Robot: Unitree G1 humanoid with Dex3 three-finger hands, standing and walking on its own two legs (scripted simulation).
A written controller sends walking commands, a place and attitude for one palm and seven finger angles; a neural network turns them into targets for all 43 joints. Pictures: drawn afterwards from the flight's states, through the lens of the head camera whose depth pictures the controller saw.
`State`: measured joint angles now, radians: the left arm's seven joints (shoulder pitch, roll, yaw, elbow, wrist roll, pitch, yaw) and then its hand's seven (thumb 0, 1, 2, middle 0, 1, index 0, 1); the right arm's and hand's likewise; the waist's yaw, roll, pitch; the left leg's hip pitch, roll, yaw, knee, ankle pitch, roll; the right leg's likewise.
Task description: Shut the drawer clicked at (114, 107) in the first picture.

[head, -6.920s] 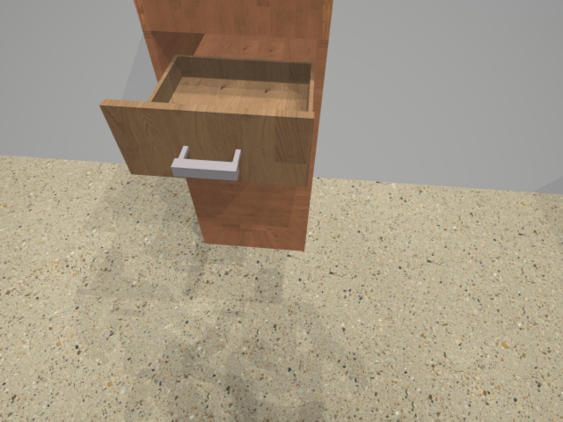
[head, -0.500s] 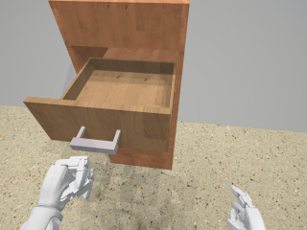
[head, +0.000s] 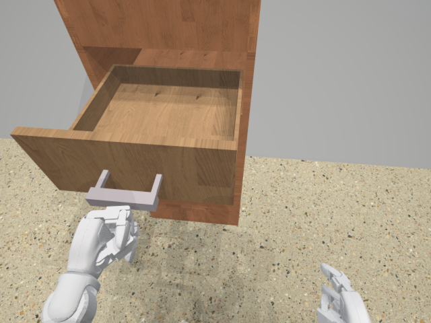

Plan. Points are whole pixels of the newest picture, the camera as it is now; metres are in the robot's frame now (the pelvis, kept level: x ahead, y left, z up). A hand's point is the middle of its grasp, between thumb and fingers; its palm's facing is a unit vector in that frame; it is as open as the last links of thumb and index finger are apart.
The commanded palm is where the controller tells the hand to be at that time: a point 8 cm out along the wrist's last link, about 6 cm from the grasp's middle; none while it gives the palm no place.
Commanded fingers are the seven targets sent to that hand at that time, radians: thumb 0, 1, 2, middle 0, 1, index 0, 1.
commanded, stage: bring the fist close to the handle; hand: left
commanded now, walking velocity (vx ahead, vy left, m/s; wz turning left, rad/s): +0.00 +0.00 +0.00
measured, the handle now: (127, 188) +0.34 +0.18 +0.08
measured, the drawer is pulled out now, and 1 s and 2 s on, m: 0.30 0.27 0.14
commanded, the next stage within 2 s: push the drawer shut in 0.22 s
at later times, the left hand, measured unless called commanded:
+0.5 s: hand (133, 235) +0.25 +0.15 +0.07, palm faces -0.06 -1.00 -0.06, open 3.3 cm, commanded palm +0.24 +0.20 +0.08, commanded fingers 0.00 0.90 0.90 -1.40 -1.60 -1.40 -1.60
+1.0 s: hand (135, 214) +0.29 +0.16 +0.06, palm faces -0.08 -0.99 -0.06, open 2.7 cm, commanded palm +0.30 +0.20 +0.08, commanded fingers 0.00 0.90 0.90 -1.40 -1.60 -1.40 -1.60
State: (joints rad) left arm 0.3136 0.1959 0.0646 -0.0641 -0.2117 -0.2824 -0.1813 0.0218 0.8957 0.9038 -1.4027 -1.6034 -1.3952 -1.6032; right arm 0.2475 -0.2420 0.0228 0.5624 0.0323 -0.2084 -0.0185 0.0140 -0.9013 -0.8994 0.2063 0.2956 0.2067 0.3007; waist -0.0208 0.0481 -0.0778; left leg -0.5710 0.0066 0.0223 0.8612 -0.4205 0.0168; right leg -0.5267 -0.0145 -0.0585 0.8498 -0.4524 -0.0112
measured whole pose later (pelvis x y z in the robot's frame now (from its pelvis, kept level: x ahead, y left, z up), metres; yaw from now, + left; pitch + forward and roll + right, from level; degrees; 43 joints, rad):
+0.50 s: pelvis +0.00 -0.01 +0.00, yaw +1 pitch +8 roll -1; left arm 0.24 0.22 0.09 0.02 -0.23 -0.28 -0.20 0.02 0.89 0.90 -1.41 -1.60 -1.40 -1.60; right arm 0.23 -0.26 0.02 0.56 0.04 -0.19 -0.04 0.01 -0.90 -0.90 0.21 0.30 0.21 0.30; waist -0.02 0.05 -0.07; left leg -0.58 0.01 0.00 0.87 -0.42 0.00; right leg -0.53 -0.01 -0.08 0.86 -0.46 -0.02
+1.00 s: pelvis -0.02 +0.00 +0.00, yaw +2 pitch +7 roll -1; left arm -0.11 0.25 0.07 0.33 -0.22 -0.29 -0.21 -0.07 0.73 0.97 -1.40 -1.60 -1.40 -1.60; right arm 0.21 -0.26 0.04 0.64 0.05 -0.18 -0.06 0.01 -0.90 -0.90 0.21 0.30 0.21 0.30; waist -0.01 0.04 -0.04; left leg -0.61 0.00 -0.01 0.85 -0.37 0.01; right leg -0.55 -0.02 -0.09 0.84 -0.41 -0.02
